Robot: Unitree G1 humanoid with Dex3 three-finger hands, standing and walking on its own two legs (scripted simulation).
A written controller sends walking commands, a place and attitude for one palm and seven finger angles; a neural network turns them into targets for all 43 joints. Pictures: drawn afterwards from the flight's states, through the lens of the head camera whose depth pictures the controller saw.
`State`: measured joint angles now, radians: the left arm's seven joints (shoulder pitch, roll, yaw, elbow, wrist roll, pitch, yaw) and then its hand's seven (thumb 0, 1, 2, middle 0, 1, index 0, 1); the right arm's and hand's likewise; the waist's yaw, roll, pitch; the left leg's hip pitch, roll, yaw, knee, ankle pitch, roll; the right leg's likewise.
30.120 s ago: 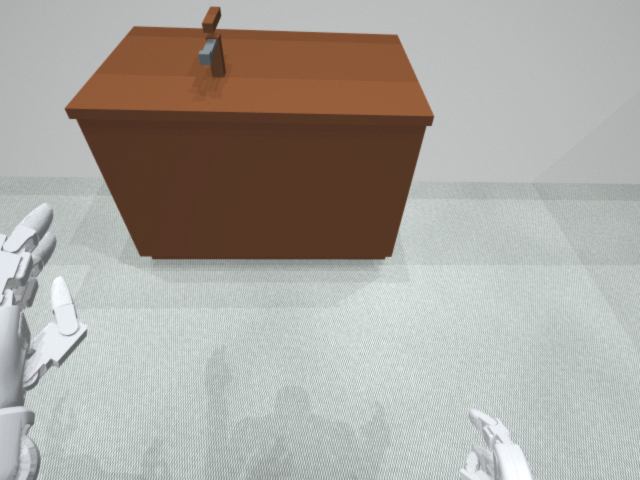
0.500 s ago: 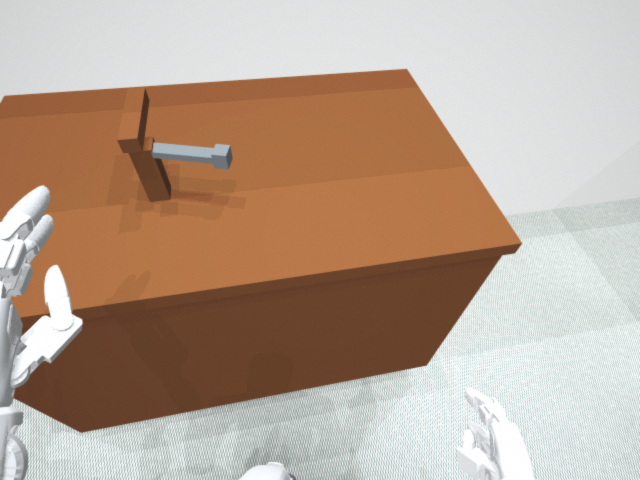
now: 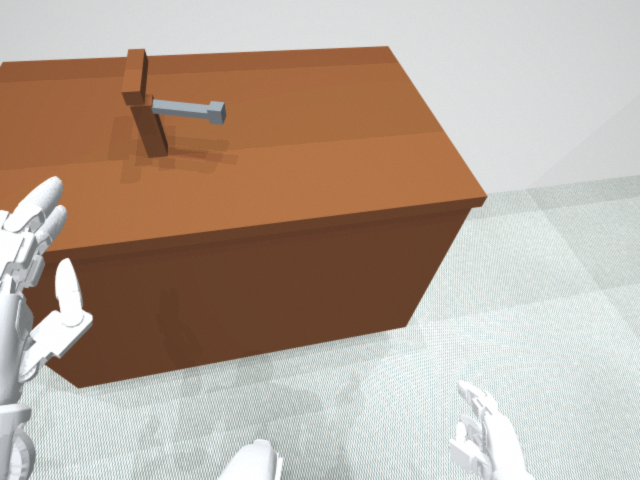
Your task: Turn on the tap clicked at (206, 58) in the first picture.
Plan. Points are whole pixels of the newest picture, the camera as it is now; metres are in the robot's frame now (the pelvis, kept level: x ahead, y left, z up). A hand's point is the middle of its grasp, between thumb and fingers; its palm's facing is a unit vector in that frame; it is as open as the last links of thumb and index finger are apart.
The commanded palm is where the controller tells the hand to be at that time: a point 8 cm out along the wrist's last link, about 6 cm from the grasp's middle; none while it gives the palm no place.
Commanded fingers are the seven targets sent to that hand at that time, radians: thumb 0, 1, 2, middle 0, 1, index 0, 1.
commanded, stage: stop stepping back and stand still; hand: left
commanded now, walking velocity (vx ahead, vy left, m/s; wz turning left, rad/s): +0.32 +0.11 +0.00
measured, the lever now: (216, 112) +0.67 +0.24 +0.05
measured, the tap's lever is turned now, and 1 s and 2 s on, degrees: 73 73 73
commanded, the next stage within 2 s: stand and check the lever's angle in 0.92 s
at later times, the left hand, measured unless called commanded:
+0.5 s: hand out of the picture +0.09 +0.23 +0.17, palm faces +0.44 -0.85 -0.31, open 7.4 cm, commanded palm +0.04 +0.27 +0.18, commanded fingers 0.00 0.90 0.90 -0.20 -0.30 -0.20 -0.30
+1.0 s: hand out of the picture +0.07 +0.20 +0.18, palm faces +0.47 -0.79 -0.39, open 7.4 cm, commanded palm +0.01 +0.24 +0.18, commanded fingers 0.00 0.90 0.90 -0.20 -0.30 -0.20 -0.30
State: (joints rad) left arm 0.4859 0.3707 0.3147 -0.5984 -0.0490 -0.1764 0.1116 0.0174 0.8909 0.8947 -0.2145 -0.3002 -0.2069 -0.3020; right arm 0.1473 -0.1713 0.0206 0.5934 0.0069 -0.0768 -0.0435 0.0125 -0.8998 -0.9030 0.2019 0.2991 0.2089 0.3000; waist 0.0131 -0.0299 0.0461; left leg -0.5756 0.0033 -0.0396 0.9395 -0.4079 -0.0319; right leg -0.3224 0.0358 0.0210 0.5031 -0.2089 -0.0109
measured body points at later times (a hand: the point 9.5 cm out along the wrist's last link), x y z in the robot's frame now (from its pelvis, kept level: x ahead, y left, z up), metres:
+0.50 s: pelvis -0.11 -0.01 -0.01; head -0.13 +0.00 +0.44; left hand +0.06 +0.27 +0.18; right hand +0.05 -0.25 -0.09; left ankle -0.12 +0.11 -0.74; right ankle -0.01 -0.10 -0.73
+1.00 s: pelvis -0.12 -0.05 -0.01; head -0.13 -0.06 +0.44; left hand +0.04 +0.24 +0.20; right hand +0.05 -0.29 -0.09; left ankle -0.11 +0.09 -0.73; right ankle -0.06 -0.13 -0.73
